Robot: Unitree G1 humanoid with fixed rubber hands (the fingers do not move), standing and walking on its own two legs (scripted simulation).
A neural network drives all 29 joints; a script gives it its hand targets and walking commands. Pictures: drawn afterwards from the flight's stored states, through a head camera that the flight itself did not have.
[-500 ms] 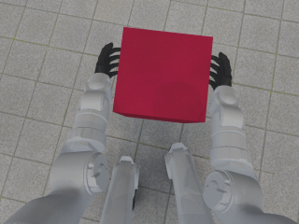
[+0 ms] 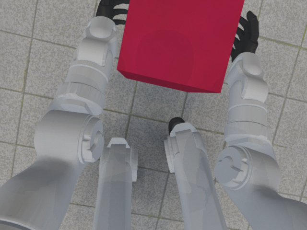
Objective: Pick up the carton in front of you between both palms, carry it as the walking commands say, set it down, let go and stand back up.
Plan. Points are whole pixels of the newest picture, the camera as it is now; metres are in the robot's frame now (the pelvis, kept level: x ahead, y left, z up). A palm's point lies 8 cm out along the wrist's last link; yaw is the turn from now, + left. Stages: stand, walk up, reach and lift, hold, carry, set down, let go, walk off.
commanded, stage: set down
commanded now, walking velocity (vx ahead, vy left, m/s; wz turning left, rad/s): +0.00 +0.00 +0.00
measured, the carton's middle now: (170, 45) +0.51 -0.12 -0.22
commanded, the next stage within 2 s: none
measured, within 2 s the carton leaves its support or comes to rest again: rests again in 1.04 s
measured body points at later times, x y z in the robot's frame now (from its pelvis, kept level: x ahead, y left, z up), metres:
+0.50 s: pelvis +0.00 +0.01 -0.04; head +0.37 -0.01 +0.21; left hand +0.58 +0.01 -0.22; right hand +0.47 -0.27 -0.21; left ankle +0.07 +0.11 -0.42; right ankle +0.14 -0.15 -0.42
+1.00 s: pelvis +0.00 +0.01 -0.06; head +0.38 +0.00 +0.19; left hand +0.57 +0.01 -0.25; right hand +0.47 -0.28 -0.24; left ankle +0.08 +0.11 -0.42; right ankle +0.14 -0.15 -0.42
